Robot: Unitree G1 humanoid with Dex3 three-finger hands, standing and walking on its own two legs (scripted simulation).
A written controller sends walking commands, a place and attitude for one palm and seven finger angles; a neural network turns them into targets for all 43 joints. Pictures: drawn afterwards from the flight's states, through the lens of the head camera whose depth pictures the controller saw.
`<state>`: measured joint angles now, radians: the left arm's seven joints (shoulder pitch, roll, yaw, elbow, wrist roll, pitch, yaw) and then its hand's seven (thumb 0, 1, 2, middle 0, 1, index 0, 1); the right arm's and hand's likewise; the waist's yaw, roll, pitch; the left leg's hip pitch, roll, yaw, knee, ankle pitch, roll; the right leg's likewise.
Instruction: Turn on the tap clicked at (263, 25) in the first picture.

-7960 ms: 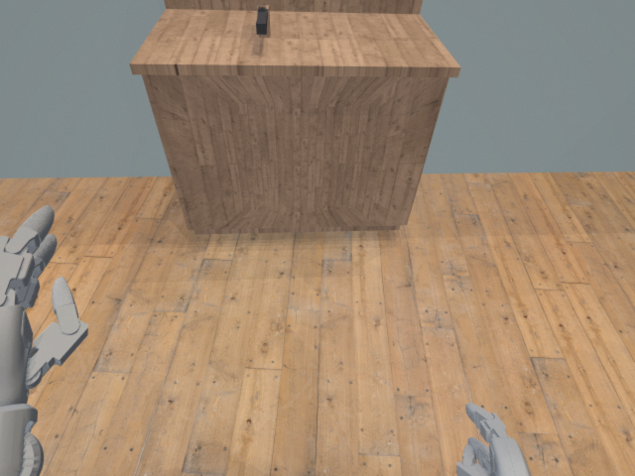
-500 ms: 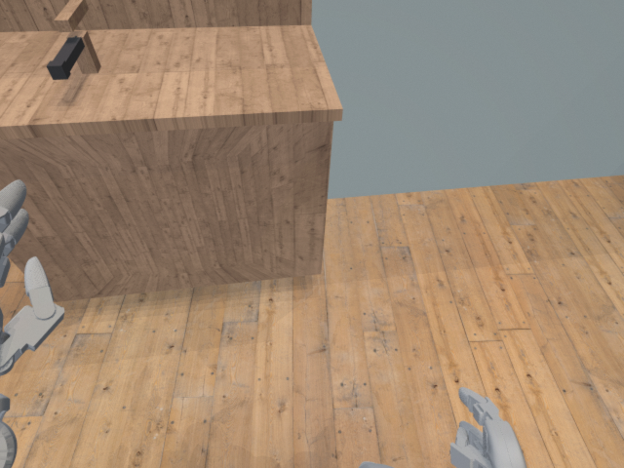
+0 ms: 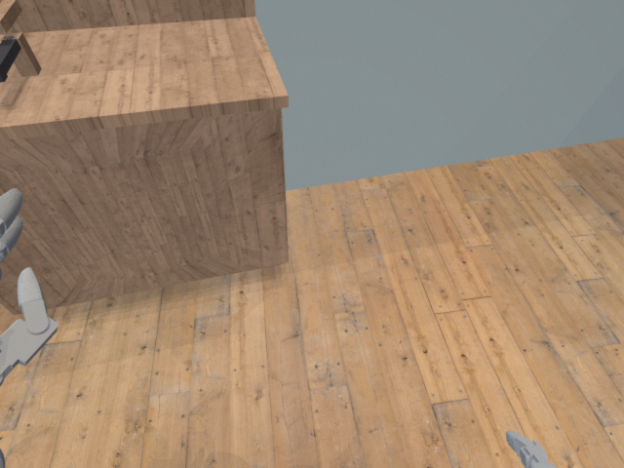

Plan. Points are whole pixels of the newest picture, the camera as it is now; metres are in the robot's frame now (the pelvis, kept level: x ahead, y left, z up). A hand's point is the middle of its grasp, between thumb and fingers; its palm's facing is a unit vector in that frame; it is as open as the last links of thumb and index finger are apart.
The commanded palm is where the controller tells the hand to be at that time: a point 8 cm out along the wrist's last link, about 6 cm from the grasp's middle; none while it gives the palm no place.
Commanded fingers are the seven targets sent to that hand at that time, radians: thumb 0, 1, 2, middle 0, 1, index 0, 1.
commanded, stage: take the last steps up to it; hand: left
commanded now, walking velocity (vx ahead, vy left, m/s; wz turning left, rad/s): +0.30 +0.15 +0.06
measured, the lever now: out of the picture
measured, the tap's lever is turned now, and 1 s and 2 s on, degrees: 0 0 0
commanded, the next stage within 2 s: come to a stop and stand still in 1.72 s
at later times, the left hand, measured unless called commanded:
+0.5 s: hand (69, 282) +0.25 +0.24 +0.17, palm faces +0.37 -0.78 -0.50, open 7.4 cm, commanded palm +0.20 +0.29 +0.18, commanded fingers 0.00 0.90 0.90 -0.20 -0.30 -0.20 -0.30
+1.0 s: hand (79, 186) +0.38 +0.29 +0.18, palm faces +0.37 -0.77 -0.52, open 7.4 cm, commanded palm +0.32 +0.34 +0.18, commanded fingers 0.00 0.90 0.90 -0.20 -0.30 -0.20 -0.30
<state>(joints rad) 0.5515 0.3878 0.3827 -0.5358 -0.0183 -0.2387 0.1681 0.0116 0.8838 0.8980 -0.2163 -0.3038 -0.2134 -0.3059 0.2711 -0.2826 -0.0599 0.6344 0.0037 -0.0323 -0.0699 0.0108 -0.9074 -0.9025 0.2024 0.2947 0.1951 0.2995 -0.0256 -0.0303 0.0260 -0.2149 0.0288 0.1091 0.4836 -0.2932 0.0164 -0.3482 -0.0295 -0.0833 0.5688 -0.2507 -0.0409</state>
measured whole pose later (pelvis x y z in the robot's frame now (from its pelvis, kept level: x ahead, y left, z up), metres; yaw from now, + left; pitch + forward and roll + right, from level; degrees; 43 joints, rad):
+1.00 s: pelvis +0.16 +0.06 -0.01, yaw +0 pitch +0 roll +1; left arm 0.46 0.39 0.37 -0.49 -0.02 -0.25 0.13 0.01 0.88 0.90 -0.21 -0.30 -0.21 -0.31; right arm 0.18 -0.17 0.00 0.67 0.01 -0.06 -0.03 0.01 -0.90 -0.90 0.21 0.30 0.20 0.30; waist 0.00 0.06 0.08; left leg -0.37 0.04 0.09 1.02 -0.45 0.00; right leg -0.33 -0.07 -0.21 0.66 -0.32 -0.06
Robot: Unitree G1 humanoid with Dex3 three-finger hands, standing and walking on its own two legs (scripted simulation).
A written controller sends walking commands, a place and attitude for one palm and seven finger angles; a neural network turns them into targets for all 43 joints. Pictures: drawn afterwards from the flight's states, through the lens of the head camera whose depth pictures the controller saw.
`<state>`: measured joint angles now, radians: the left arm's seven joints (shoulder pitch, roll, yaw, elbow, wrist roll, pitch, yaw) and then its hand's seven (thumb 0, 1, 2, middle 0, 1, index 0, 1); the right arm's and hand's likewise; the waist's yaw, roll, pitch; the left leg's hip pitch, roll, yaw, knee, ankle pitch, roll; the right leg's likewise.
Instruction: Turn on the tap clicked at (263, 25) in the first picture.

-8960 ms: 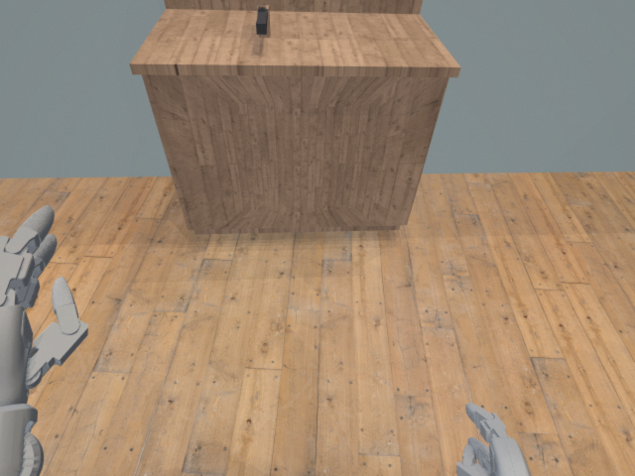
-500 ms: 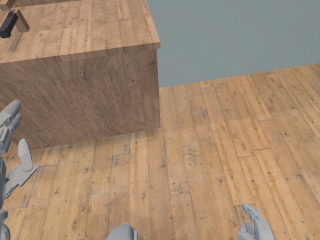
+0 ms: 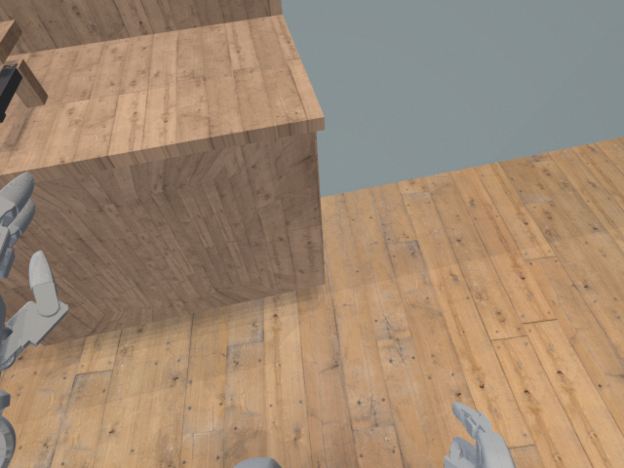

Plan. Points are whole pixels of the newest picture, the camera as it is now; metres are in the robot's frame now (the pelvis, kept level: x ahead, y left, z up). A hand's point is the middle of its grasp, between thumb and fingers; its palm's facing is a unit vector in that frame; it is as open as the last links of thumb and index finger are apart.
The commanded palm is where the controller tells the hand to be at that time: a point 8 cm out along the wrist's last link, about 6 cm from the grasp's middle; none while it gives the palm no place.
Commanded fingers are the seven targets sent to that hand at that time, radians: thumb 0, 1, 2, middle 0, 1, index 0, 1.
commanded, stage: take the last steps up to it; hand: left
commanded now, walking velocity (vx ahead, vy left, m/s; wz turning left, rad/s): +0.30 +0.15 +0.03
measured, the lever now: out of the picture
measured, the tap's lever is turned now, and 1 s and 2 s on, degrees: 0 0 0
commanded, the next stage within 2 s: come to a stop and stand still in 0.72 s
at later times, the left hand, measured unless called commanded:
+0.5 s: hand (29, 193) +0.35 +0.32 +0.19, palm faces +0.38 -0.83 -0.41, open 7.4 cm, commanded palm +0.28 +0.36 +0.19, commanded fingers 0.00 0.90 0.90 -0.20 -0.30 -0.20 -0.30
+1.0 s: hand (34, 177) +0.39 +0.35 +0.18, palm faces +0.33 -0.84 -0.43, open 7.4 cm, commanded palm +0.33 +0.41 +0.19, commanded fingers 0.00 0.90 0.90 -0.20 -0.30 -0.20 -0.30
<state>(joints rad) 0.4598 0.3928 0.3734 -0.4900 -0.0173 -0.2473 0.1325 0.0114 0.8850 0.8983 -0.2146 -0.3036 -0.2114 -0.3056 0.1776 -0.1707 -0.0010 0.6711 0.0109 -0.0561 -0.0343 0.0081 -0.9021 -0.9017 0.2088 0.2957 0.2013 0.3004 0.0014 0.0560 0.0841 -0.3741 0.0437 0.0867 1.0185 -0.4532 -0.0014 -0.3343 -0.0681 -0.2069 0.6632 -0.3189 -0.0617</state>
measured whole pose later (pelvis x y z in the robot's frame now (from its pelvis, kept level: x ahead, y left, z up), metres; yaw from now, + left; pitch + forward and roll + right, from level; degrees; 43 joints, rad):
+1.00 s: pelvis +0.17 +0.13 +0.01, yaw +0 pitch -2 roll +2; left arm 0.51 0.36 0.33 -0.57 -0.02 -0.24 0.16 0.02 0.88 0.90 -0.21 -0.30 -0.21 -0.31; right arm 0.16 -0.26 -0.04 0.59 0.00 -0.06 -0.07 0.01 -0.91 -0.90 0.20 0.29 0.20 0.30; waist -0.02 -0.04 0.12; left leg -0.35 0.06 0.08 0.62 -0.24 -0.03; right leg -0.23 -0.11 -0.15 0.55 -0.29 0.00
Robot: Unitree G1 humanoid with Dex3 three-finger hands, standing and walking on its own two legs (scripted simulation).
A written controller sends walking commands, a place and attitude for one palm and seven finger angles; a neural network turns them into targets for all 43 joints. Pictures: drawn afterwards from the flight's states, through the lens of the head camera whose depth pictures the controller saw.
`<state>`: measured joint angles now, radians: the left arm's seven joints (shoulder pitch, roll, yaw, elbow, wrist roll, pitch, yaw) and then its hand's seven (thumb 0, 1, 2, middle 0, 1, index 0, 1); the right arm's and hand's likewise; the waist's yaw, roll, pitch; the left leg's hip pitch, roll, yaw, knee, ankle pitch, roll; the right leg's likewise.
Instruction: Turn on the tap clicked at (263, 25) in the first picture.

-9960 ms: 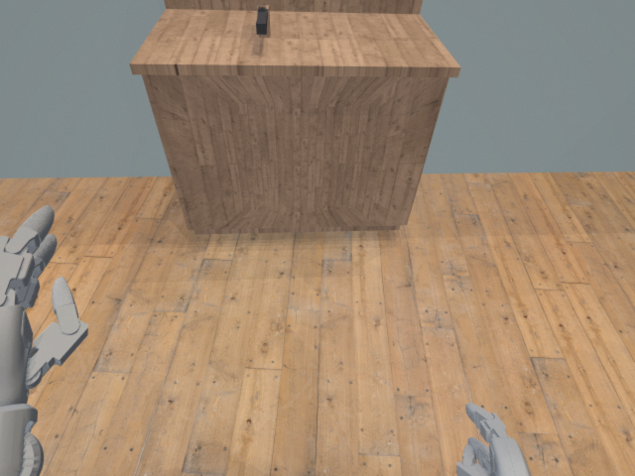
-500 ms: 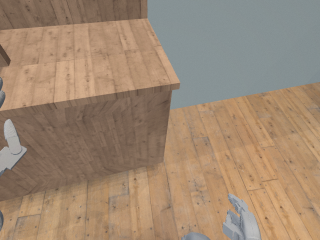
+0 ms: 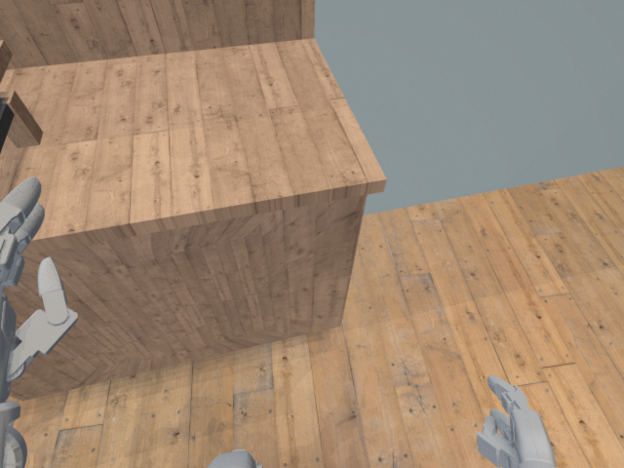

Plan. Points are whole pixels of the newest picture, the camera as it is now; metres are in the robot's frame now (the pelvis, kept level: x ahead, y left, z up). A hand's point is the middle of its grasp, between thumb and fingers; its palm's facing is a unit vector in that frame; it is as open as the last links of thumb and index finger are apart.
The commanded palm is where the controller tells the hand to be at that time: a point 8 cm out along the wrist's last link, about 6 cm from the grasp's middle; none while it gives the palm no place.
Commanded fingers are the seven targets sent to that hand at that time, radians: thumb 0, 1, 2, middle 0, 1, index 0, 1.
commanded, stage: come to a stop and stand still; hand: left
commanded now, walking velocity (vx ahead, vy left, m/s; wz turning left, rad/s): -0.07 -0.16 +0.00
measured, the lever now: out of the picture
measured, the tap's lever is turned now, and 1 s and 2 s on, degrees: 0 0 0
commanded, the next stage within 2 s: look again from close up in 1.16 s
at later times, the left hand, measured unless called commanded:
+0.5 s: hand (33, 371) +0.17 +0.22 +0.17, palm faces +0.37 -0.84 -0.41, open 7.4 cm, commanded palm +0.12 +0.27 +0.18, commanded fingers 0.00 0.90 0.90 -0.20 -0.30 -0.20 -0.30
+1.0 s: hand (17, 403) +0.15 +0.23 +0.17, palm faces +0.39 -0.83 -0.39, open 7.4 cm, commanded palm +0.10 +0.27 +0.18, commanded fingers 0.00 0.90 0.90 -0.20 -0.30 -0.20 -0.30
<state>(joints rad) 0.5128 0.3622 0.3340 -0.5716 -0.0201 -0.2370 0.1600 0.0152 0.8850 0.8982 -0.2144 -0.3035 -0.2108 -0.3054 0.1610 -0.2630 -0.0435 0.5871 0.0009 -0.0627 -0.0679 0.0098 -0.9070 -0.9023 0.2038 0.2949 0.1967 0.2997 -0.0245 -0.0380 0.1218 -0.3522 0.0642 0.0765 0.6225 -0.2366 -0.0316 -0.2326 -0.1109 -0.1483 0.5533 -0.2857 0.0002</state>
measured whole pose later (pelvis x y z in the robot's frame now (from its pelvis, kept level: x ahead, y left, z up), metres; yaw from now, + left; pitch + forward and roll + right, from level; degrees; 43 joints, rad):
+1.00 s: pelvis -0.07 +0.00 +0.00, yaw -1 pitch -1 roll +0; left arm 0.47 0.34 0.32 -0.47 -0.03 -0.20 0.16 0.01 0.89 0.90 -0.21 -0.30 -0.21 -0.31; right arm 0.20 -0.17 0.03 0.61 0.00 -0.09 -0.04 0.01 -0.90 -0.90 0.21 0.30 0.20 0.30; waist 0.01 0.03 0.04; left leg -0.25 0.05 0.09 0.54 -0.26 0.00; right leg -0.26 0.02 -0.11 0.49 -0.22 -0.06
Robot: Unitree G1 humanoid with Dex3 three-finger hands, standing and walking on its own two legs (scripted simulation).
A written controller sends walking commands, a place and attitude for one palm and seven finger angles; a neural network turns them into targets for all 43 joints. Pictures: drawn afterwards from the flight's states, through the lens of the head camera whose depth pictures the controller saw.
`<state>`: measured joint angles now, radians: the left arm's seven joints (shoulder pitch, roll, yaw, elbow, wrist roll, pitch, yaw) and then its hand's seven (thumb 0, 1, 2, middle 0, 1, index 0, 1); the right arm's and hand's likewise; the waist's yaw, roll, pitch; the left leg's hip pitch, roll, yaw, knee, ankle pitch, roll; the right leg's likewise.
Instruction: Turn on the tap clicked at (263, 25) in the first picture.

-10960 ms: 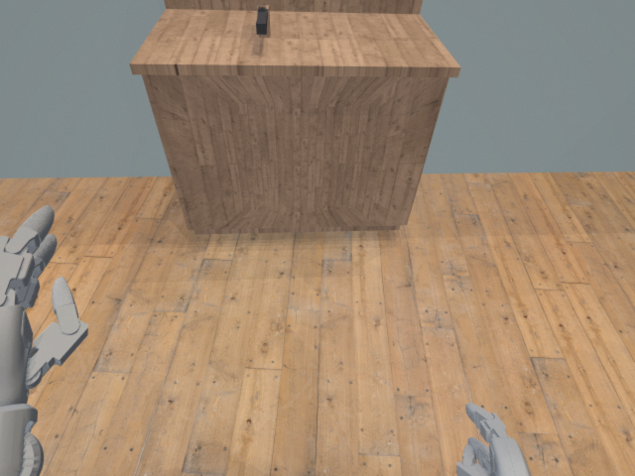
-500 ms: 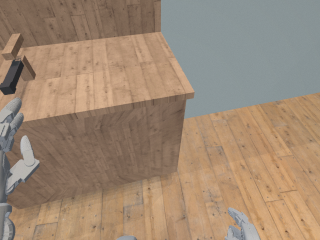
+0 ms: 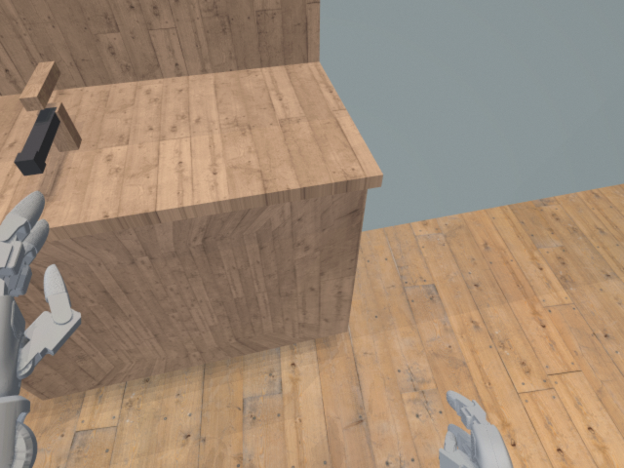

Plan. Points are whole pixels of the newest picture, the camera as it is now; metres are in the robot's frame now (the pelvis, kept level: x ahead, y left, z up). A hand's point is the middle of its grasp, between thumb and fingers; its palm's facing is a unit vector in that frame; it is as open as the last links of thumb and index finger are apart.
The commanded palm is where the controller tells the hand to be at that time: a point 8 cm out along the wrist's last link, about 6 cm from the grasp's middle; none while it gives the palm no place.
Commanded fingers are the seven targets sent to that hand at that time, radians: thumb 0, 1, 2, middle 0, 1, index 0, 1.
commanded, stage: come to a stop and stand still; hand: left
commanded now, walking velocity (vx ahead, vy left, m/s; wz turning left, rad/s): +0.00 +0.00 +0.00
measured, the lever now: (30, 163) +0.51 +0.50 +0.10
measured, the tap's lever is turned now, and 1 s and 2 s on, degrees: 0 0 0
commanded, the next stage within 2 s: look again from close up in 0.16 s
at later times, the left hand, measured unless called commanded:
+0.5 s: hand (65, 298) +0.23 +0.26 +0.16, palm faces +0.32 -0.86 -0.39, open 7.4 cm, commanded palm +0.17 +0.31 +0.18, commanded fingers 0.00 0.90 0.90 -0.20 -0.30 -0.20 -0.30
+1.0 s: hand (64, 262) +0.28 +0.29 +0.16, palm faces +0.35 -0.87 -0.35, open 7.4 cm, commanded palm +0.22 +0.32 +0.18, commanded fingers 0.00 0.90 0.90 -0.20 -0.30 -0.20 -0.30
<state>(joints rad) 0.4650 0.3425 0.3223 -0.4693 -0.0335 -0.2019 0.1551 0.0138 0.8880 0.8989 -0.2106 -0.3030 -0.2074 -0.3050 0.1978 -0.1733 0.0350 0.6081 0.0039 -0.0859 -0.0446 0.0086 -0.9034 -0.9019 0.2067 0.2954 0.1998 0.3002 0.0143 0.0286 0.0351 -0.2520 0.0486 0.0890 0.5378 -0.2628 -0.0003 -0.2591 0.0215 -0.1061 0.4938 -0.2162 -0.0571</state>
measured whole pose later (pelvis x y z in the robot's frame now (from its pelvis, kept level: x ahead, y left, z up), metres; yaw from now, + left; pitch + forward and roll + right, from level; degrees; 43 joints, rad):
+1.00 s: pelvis +0.05 +0.05 -0.01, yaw -2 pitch -1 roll -1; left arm 0.39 0.37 0.35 -0.42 -0.05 -0.21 0.10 0.01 0.89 0.90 -0.21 -0.30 -0.21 -0.31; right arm 0.18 -0.20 0.03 0.52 -0.01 -0.11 -0.03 0.01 -0.90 -0.90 0.21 0.30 0.20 0.30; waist 0.01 -0.03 0.03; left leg -0.20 -0.01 0.14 0.58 -0.37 0.07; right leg -0.25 -0.03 -0.04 0.59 -0.32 0.00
